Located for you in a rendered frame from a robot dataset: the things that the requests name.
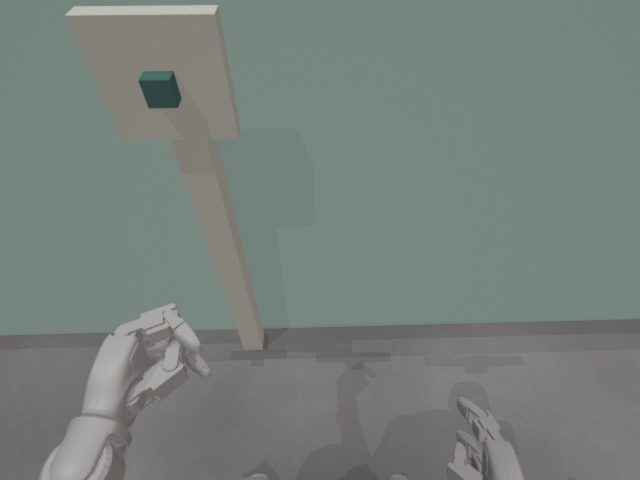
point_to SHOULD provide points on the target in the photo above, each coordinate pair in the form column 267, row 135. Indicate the left robot forearm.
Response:
column 93, row 449

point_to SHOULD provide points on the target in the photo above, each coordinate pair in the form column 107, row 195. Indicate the button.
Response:
column 160, row 89

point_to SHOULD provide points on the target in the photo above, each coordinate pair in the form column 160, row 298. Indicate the right robot hand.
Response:
column 495, row 460

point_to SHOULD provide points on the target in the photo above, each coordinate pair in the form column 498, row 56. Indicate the panel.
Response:
column 118, row 44

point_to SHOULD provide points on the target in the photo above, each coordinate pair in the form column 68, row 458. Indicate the left robot hand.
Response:
column 112, row 388

